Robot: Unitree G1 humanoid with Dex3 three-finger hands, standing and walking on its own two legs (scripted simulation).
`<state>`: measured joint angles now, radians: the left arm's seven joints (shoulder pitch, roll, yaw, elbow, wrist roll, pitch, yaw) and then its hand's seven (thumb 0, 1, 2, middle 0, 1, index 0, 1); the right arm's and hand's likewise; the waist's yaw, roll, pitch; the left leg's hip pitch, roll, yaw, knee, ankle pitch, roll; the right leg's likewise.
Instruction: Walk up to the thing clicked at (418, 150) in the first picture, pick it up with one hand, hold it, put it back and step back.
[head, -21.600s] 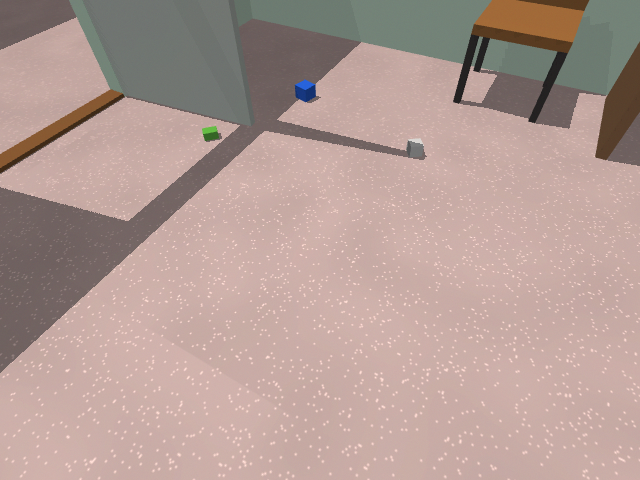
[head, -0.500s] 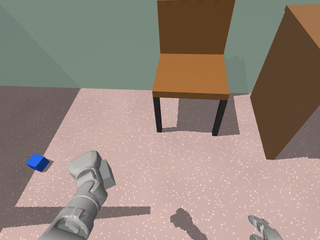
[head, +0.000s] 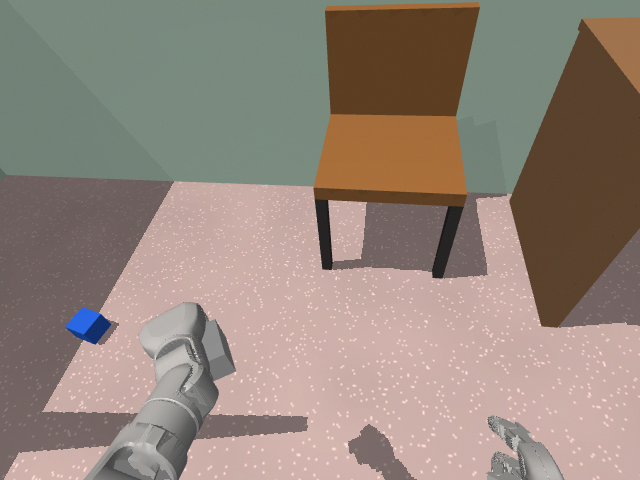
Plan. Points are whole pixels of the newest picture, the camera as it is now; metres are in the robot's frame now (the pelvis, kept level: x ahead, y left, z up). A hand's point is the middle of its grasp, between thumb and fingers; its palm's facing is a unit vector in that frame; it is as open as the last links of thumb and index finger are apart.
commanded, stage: hold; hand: left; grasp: from above
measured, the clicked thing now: (205, 353) +0.32 +0.21 -0.09
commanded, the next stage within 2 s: crouch in 0.86 s
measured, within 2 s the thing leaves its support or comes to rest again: neither
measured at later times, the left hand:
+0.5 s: hand (185, 354) +0.30 +0.22 -0.04, palm faces -0.36 -0.26 -0.90, open 9.1 cm
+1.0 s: hand (189, 350) +0.30 +0.21 -0.03, palm faces -0.36 -0.26 -0.90, open 9.1 cm
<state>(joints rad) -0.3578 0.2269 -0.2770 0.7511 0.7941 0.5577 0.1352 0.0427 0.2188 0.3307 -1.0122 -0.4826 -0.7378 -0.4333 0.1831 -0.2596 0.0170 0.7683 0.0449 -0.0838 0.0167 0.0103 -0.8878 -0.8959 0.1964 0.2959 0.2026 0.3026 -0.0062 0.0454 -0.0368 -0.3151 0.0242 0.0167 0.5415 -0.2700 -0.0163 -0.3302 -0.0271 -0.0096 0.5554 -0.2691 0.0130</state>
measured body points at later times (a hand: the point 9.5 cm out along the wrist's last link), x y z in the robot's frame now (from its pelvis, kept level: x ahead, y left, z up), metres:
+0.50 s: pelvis +0.00 +0.00 +0.00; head +0.01 -0.02 +0.45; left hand +0.32 +0.23 +0.01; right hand +0.16 -0.23 -0.11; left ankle +0.01 +0.13 -0.73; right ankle +0.01 -0.13 -0.73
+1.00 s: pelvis +0.00 +0.00 +0.00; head +0.01 -0.02 +0.45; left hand +0.32 +0.22 +0.02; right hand +0.16 -0.24 -0.11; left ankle +0.01 +0.13 -0.73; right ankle +0.01 -0.13 -0.73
